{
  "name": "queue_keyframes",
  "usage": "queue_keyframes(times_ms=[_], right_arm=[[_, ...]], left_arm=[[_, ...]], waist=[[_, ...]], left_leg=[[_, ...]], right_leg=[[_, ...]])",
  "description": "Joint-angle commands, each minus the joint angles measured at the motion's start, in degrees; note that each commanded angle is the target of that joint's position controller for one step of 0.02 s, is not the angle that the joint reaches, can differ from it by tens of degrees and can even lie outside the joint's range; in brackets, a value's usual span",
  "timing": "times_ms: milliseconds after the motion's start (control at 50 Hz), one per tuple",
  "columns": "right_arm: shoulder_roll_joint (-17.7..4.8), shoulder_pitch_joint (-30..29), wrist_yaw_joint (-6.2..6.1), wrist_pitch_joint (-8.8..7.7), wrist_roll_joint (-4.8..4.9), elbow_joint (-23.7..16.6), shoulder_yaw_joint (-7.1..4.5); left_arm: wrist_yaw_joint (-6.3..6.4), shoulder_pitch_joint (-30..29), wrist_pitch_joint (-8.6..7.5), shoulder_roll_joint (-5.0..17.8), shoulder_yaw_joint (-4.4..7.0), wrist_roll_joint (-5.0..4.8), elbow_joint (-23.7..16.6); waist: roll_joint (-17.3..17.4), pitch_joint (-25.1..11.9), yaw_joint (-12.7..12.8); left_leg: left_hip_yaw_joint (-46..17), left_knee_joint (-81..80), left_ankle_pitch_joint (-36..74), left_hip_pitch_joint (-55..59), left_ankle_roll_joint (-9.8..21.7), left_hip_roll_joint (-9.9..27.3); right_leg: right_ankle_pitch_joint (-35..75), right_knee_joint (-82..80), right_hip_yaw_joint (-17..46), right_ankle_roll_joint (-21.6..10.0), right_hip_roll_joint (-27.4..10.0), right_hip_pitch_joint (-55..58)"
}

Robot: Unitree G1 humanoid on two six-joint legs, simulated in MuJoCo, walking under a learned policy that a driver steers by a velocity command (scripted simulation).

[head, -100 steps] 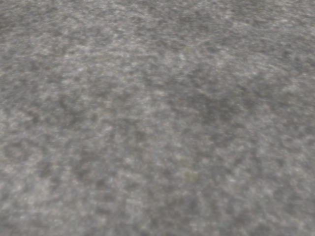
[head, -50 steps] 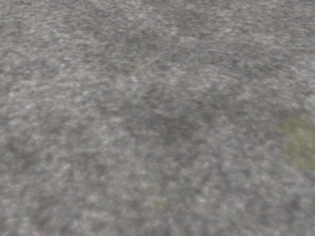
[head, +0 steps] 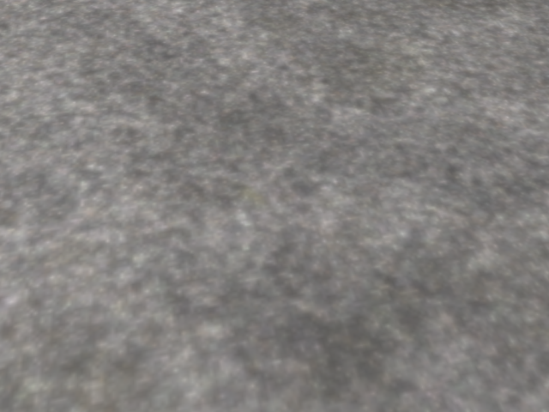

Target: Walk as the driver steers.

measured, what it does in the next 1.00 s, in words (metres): walks ahead: left foot, then right foot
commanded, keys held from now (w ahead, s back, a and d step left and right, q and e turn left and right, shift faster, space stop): w+e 0.24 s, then w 0.54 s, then w+q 0.22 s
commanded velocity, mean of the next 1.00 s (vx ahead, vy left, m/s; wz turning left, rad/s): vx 0.50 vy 0.00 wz -0.21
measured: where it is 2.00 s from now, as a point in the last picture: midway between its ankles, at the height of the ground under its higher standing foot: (291, 206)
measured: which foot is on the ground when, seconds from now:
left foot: up 0.00-0.30, down 0.32-0.82, up 0.84-1.00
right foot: down 0.00-0.32, up 0.34-0.80, down 0.82-1.00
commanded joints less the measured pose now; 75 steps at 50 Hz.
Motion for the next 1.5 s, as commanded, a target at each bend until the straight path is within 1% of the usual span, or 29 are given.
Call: queue_keyframes(times_ms=[20,140,220,300,320,340,360,400,480,600,740,780,820,840,860,880,900,960,1040,1220,1300,1340,1360,1380,1400,1420,1440,1460,1500], right_arm=[[-7.71,-2.12,0.13,-1.34,-0.94,-6.55,-2.05],[-2.94,-10.35,-0.35,0.18,-1.28,-8.61,-0.1],[-5.57,-14.2,0.22,-0.46,0.21,-9.73,-1.24],[-8.4,-5.58,0.24,-1.43,-0.01,-7.5,-3.46],[-10.67,1.1,-0.06,-1.79,-1.06,-7.02,-4.22],[-16.43,6.86,0.0,-1.15,-2.05,-5.07,-5.68],[-13.46,9.24,0.73,-0.82,-0.38,-3.88,-5.42],[-7.87,3.7,0.48,-0.28,-0.33,-5.0,-3.81],[-4.63,1.13,0.23,-0.26,-0.64,-3.63,-2.56],[-8.47,3.72,-0.21,0.29,0.52,-0.59,-3.38],[-10.0,8.7,-0.25,1.88,1.3,3.11,-3.43],[-11.07,7.99,-0.52,2.5,1.34,3.45,-3.75],[-9.55,7.17,-0.66,2.63,1.11,2.94,-3.0],[-5.16,7.18,-0.69,2.11,-0.31,0.63,-1.47],[-1.96,12.73,-0.67,1.12,0.56,0.44,-0.46],[-8.03,8.87,-0.52,0.87,1.9,0.79,-2.13],[-9.06,4.87,-0.32,0.76,2.47,-0.24,-2.64],[-6.18,3.9,-0.57,2.24,1.44,0.21,-2.88],[-3.53,2.39,-0.78,3.98,1.27,-0.63,-2.81],[-1.55,-12.95,2.09,3.43,0.98,-7.14,-1.71],[-3.63,-13.01,3.04,3.84,0.92,-9.74,-2.75],[-7.36,-1.92,2.67,4.24,1.08,-7.69,-5.04],[-11.19,7.86,1.69,4.68,1.18,-5.22,-7.07],[-17.98,9.25,0.64,4.75,1.61,-4.79,-8.34],[-16.24,9.69,1.0,3.67,1.1,-7.23,-7.34],[-12.0,8.35,1.28,2.9,0.6,-6.7,-6.18],[-10.24,5.61,1.24,2.45,0.82,-6.65,-5.67],[-8.62,1.51,1.13,2.36,0.88,-7.18,-5.16],[-6.19,-2.49,0.7,2.33,-0.08,-8.78,-4.21]], left_arm=[[0.78,1.24,-0.43,6.23,1.75,0.53,-4.07],[2.53,2.92,0.32,9.64,2.79,-0.55,-1.48],[2.65,6.62,1.13,9.67,2.92,-1.13,0.19],[2.55,6.18,1.17,6.4,2.01,-0.27,0.51],[2.24,6.95,0.96,2.88,0.71,0.27,0.03],[2.15,15.12,0.33,-1.06,-0.57,-0.75,-0.87],[2.31,16.0,0.08,3.23,-0.08,-1.8,-0.06],[2.52,4.95,0.24,7.74,1.0,-0.98,-1.27],[1.83,2.3,-0.08,4.34,0.54,0.01,-2.13],[1.15,-6.18,-0.66,0.82,-1.18,0.36,-3.73],[-0.47,-15.33,-1.54,1.98,-0.82,-0.62,-6.18],[-0.64,-12.67,-1.75,3.38,-0.13,-0.42,-5.68],[0.28,1.0,-1.71,7.68,2.21,0.4,-2.06],[1.09,10.89,-1.34,12.49,3.37,1.57,-0.87],[0.78,12.14,-0.92,13.52,3.46,1.39,-0.16],[0.82,10.55,-0.88,8.34,2.2,0.67,0.03],[0.89,7.21,-0.97,6.56,1.53,0.31,0.11],[0.45,0.16,-2.03,3.3,0.79,1.32,0.82],[0.81,-0.63,-3.47,4.16,1.58,1.62,3.46],[2.3,4.81,-1.6,8.33,2.95,0.32,8.38],[2.74,4.73,0.16,10.76,3.71,-0.58,9.19],[3.2,3.31,1.1,11.8,3.88,-0.96,8.79],[3.48,3.45,0.93,10.64,3.25,-0.6,8.26],[2.84,7.86,-0.18,2.66,0.78,1.87,5.3],[2.06,5.82,-2.57,3.73,0.15,0.75,4.16],[1.39,-0.59,-3.88,7.77,1.24,-1.58,2.55],[1.4,-2.43,-4.62,7.24,0.87,-1.65,1.8],[1.88,-2.56,-4.78,6.96,0.99,-0.18,2.46],[1.9,-0.49,-3.5,7.6,1.64,0.96,3.22]], waist=[[1.42,-4.28,-0.88],[-3.4,-2.37,1.7],[-5.61,-4.08,3.52],[-7.38,-6.23,-1.45],[-3.12,-11.9,-4.31],[14.71,-18.67,-1.82],[17.25,-17.78,-3.13],[5.83,-6.6,-4.44],[7.3,-3.07,-1.1],[5.1,-1.34,-3.22],[5.22,0.93,-5.26],[5.63,-0.54,-2.63],[3.57,-9.42,4.58],[-4.98,-18.54,7.65],[-17.18,-23.73,5.25],[-10.2,-16.93,6.46],[-8.05,-10.01,5.47],[-6.0,-3.68,0.59],[-3.8,-1.1,-0.89],[-1.23,3.5,4.26],[-3.66,0.75,2.04],[-4.19,-6.07,-4.73],[-1.38,-11.08,-9.44],[13.93,-14.86,-4.51],[11.55,-24.99,-5.65],[6.46,-18.56,-7.51],[3.91,-12.14,-5.53],[0.51,-8.17,-2.76],[2.3,-6.19,0.64]], left_leg=[[-3.47,-4.5,3.15,-16.09,-1.79,5.24],[0.94,-30.93,21.2,-6.34,-6.2,2.35],[-1.81,-40.49,25.44,-2.65,-5.29,0.32],[-0.96,-44.28,19.25,7.5,-0.34,1.41],[-7.56,-44.42,15.9,18.28,3.11,8.38],[-33.31,-50.16,3.95,35.96,12.83,20.6],[-47.75,-55.5,-12.0,37.57,15.59,23.91],[-31.94,-55.94,-6.74,26.19,11.49,18.88],[-17.49,-59.32,12.82,15.57,11.19,12.65],[-8.4,-62.77,21.7,14.59,11.73,11.98],[-6.53,-59.96,24.74,19.75,9.5,14.14],[-5.76,-55.9,33.17,21.48,8.28,14.43],[-2.31,-39.01,41.28,14.39,5.42,9.63],[0.77,-19.24,22.3,-1.11,2.46,4.35],[-1.93,-5.28,-10.91,-16.3,0.69,-1.93],[-5.65,0.19,-8.84,-21.77,0.62,1.18],[-4.46,-0.45,-3.46,-22.77,0.78,3.33],[-3.83,-5.37,6.18,-15.83,-0.49,7.44],[-4.69,-9.17,12.49,-16.99,-2.01,7.64],[1.5,-33.14,24.67,-18.66,0.52,6.45],[6.68,-35.54,14.39,-13.24,4.16,2.29],[9.25,-37.9,12.47,2.58,7.28,-2.6],[4.8,-40.47,15.09,19.46,9.79,-2.13],[-23.61,-42.87,11.38,39.25,18.62,12.83],[-47.52,-52.9,3.65,46.05,25.51,20.33],[-39.63,-54.9,5.21,42.6,21.59,18.48],[-31.51,-54.8,9.17,34.46,19.23,15.92],[-25.7,-55.0,15.07,26.1,17.21,13.42],[-19.89,-57.3,24.06,16.68,16.23,10.87]], right_leg=[[13.74,-15.11,23.09,-12.68,-16.08,15.12],[12.18,-14.55,12.52,-8.0,-9.04,1.14],[2.02,-10.23,18.94,-5.3,-11.21,6.21],[2.19,0.0,21.43,-1.86,-11.87,9.76],[-1.06,13.04,17.69,0.29,-8.66,6.15],[-18.31,33.39,9.45,4.63,-0.37,-11.56],[-24.22,43.44,10.61,5.53,-2.34,-21.84],[-14.93,46.02,9.25,5.34,-6.71,-23.72],[-8.58,35.4,6.24,5.24,-10.89,-17.38],[3.08,15.07,2.85,6.62,-11.41,-15.62],[6.76,2.0,1.13,4.79,-8.79,-10.74],[4.39,-0.7,0.05,2.97,-7.47,-5.14],[6.24,-2.49,1.16,-0.34,-8.44,17.47],[5.36,-1.5,17.33,-4.98,-22.14,36.31],[-4.92,-8.33,38.53,-11.11,-31.15,44.46],[-10.6,-10.37,35.29,-9.17,-29.13,39.37],[-7.84,-11.83,26.44,-7.24,-26.96,32.08],[2.12,-17.87,13.33,-5.12,-21.36,17.29],[12.13,-21.37,4.37,-5.53,-21.01,13.5],[16.06,-20.92,-7.34,-3.1,-22.09,22.52],[38.67,-11.4,-10.27,-0.91,-23.21,28.45],[50.42,5.33,-12.4,1.13,-21.28,25.65],[40.79,20.23,-12.84,3.47,-18.92,15.0],[-9.06,41.66,-11.47,7.41,-9.33,-10.86],[-26.22,52.07,3.3,7.78,-3.33,-20.32],[-21.14,51.96,6.65,6.49,-6.95,-25.63],[-16.05,47.15,5.95,5.48,-9.4,-25.21],[-12.75,41.81,5.61,5.67,-11.52,-21.93],[-8.9,36.76,5.56,6.6,-13.38,-14.8]])
Velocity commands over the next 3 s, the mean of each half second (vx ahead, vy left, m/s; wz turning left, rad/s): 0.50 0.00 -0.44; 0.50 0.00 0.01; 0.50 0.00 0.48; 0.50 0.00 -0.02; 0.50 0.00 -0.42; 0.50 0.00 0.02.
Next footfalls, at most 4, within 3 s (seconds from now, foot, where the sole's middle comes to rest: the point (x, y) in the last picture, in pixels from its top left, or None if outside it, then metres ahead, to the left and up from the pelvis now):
0.32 left None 0.37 0.15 -0.77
0.82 right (346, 363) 0.57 -0.16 -0.77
1.36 left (263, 253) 0.89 0.05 -0.77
1.90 right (320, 169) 1.21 -0.13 -0.77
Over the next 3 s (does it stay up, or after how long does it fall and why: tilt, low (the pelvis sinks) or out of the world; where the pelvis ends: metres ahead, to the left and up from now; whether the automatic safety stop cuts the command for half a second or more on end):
stays up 1.63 -0.14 0.01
